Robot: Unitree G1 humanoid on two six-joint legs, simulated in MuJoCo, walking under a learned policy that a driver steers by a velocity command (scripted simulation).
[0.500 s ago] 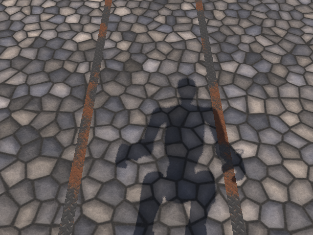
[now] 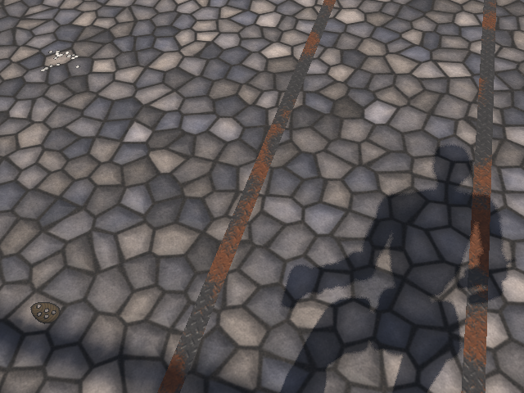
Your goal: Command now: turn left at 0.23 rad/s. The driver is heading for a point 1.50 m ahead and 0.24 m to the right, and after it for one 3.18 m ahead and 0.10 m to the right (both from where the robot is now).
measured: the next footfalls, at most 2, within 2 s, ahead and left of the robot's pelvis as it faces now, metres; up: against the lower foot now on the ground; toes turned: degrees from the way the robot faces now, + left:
left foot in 0.10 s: +0.03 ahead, +0.15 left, +0.00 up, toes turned +0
left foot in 1.28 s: +0.30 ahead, +0.06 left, +0.00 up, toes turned -21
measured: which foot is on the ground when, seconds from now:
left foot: up 0.00-0.08, down 0.10-0.70, up 0.72-1.00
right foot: down 0.00-1.00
